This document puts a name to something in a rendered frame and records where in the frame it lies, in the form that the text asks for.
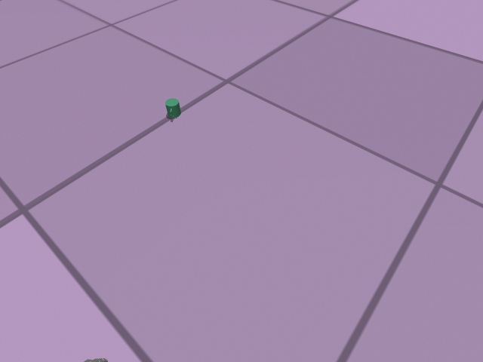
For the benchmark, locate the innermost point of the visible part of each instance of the mug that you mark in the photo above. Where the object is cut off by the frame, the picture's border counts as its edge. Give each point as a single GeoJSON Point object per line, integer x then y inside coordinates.
{"type": "Point", "coordinates": [173, 108]}

